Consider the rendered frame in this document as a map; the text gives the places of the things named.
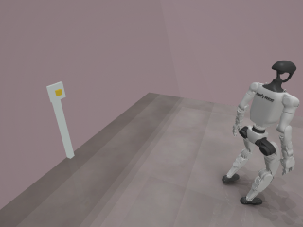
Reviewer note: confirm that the panel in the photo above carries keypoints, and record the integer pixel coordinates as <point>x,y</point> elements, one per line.
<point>57,106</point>

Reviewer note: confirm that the robot left forearm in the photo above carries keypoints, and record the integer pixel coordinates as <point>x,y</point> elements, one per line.
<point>239,116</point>

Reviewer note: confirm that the robot right upper arm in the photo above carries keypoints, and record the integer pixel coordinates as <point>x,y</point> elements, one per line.
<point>290,104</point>

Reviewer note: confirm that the robot left upper arm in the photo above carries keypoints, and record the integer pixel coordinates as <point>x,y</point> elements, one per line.
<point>249,96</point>

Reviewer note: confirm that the button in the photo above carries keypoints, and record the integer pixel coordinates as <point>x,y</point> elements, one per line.
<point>58,92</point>

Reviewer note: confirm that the left robot hand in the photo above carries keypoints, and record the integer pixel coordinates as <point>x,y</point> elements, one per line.
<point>235,127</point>

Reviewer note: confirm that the robot right forearm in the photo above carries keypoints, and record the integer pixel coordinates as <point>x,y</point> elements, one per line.
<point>286,143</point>

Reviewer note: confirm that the robot left thigh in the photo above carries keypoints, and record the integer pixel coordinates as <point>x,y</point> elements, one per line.
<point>248,152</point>

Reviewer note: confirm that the right robot hand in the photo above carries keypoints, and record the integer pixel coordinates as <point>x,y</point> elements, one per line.
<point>288,164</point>

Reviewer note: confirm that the humanoid robot torso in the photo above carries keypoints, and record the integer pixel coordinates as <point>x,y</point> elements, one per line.
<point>266,109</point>

